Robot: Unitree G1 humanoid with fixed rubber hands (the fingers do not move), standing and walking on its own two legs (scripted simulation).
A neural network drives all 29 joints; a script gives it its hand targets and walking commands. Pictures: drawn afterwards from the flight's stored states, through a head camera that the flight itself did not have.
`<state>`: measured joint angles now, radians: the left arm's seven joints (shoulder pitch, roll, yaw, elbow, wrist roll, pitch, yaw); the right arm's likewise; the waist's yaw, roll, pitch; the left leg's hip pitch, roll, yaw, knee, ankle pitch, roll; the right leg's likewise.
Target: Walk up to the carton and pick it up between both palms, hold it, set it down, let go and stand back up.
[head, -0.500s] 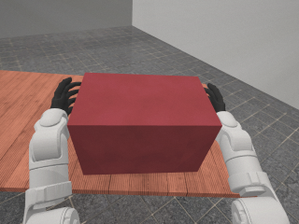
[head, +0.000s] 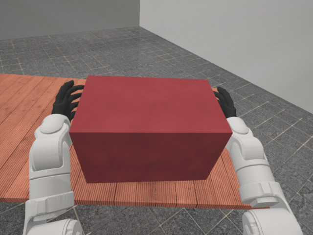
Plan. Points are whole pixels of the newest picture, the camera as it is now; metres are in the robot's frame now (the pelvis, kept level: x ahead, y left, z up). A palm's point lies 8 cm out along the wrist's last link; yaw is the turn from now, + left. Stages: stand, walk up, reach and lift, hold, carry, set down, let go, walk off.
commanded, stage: hold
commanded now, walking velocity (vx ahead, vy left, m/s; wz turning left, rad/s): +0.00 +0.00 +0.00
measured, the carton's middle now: (149, 129) +0.35 +0.01 +0.15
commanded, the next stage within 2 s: none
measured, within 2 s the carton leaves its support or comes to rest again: neither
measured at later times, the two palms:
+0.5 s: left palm (64, 117) +0.34 +0.20 +0.19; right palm (227, 120) +0.36 -0.19 +0.18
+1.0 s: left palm (64, 115) +0.34 +0.20 +0.19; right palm (228, 119) +0.36 -0.19 +0.18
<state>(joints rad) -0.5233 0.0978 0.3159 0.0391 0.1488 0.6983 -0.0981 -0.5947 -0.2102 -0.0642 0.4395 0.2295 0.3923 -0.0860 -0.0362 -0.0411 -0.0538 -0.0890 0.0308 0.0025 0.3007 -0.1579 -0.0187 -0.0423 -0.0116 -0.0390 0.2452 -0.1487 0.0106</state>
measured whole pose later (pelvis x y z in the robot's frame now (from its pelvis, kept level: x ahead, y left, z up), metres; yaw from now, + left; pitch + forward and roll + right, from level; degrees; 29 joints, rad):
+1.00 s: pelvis +0.00 +0.00 +0.00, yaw +0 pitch -3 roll -1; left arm -0.51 0.09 0.31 0.03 0.16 0.71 -0.10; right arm -0.59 -0.22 -0.06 0.44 0.24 0.39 -0.08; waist -0.04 -0.04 -0.06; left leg -0.08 0.03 0.00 0.30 -0.16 -0.02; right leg -0.04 -0.01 -0.04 0.25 -0.15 0.01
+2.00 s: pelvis +0.00 +0.00 +0.00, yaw +0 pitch -3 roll -1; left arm -0.54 0.09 0.32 0.07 0.16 0.70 -0.10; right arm -0.61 -0.21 -0.07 0.48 0.22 0.39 -0.08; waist -0.04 -0.05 -0.06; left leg -0.09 0.03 0.01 0.30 -0.15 -0.02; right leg -0.05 -0.01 -0.03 0.24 -0.14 0.01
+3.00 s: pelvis +0.00 +0.00 +0.00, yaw -1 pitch -3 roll -1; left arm -0.52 0.09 0.32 0.04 0.16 0.71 -0.10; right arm -0.60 -0.22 -0.06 0.44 0.24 0.41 -0.09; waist -0.03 -0.04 -0.06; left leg -0.08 0.03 0.01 0.30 -0.16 -0.01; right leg -0.04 -0.01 -0.02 0.24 -0.14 0.02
